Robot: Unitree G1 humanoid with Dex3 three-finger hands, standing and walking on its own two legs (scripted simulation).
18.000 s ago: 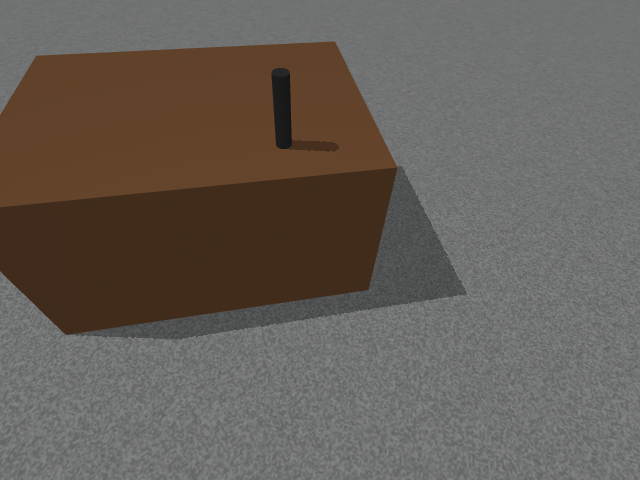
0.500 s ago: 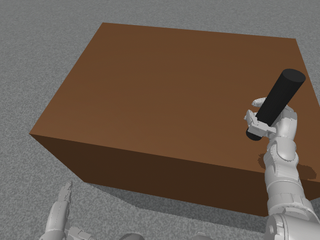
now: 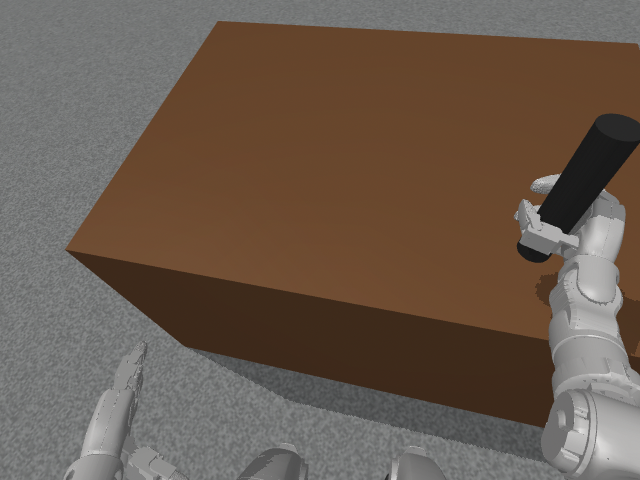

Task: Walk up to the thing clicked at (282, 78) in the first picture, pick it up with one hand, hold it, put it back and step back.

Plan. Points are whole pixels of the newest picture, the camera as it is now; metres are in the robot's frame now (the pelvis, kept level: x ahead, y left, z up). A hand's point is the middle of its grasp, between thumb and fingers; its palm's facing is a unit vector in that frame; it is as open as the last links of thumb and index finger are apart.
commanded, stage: crouch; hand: right
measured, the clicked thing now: (568, 199) +0.46 -0.24 +0.07
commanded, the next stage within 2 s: lower in 0.18 s
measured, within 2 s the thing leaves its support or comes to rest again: rests again in 0.98 s
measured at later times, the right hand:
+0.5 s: hand (537, 222) +0.47 -0.23 +0.01, palm faces +0.29 +0.96 +0.00, open 5.6 cm
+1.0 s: hand (525, 239) +0.48 -0.23 -0.05, palm faces +0.30 +0.95 +0.00, open 5.6 cm
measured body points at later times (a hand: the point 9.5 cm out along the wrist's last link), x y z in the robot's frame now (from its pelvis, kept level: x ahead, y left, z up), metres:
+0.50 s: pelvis -0.01 +0.00 -0.02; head +0.10 -0.04 +0.41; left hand +0.14 +0.27 -0.03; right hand +0.45 -0.28 +0.01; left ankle +0.00 +0.14 -0.69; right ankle +0.04 -0.11 -0.69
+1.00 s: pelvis -0.01 +0.00 -0.05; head +0.12 -0.06 +0.38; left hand +0.15 +0.27 -0.03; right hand +0.45 -0.28 -0.04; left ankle +0.00 +0.14 -0.69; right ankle +0.04 -0.11 -0.69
